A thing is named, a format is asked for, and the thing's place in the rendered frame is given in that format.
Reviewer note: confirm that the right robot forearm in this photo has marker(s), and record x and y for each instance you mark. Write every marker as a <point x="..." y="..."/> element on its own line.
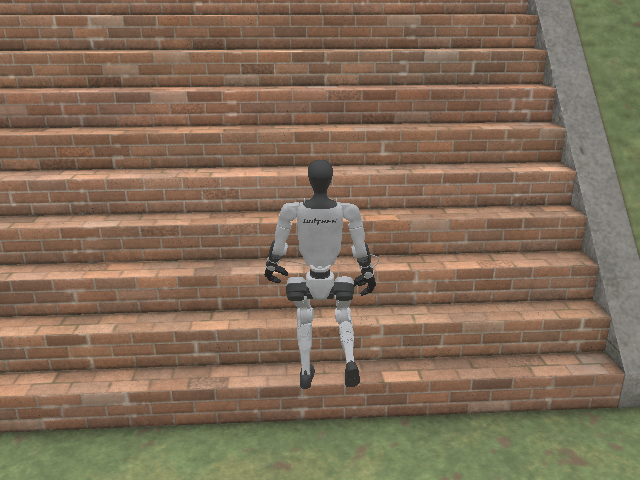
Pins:
<point x="366" y="265"/>

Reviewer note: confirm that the robot left upper arm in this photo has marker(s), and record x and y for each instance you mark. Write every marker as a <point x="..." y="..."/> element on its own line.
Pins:
<point x="288" y="213"/>

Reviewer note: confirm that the robot left hand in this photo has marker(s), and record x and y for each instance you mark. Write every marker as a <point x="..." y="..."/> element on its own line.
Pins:
<point x="272" y="278"/>

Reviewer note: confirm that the left robot forearm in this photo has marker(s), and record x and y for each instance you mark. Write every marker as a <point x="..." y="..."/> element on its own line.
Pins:
<point x="272" y="260"/>

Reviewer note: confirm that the robot left shin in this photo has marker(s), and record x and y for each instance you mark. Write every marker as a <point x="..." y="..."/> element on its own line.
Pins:
<point x="304" y="336"/>

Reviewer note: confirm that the robot right upper arm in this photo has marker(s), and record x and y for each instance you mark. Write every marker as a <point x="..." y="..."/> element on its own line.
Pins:
<point x="351" y="213"/>

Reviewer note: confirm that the humanoid robot torso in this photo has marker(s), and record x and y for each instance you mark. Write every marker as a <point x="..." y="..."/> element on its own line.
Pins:
<point x="320" y="236"/>

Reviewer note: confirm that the robot right hand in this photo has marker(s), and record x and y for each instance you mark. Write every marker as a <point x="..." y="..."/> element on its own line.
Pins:
<point x="360" y="280"/>

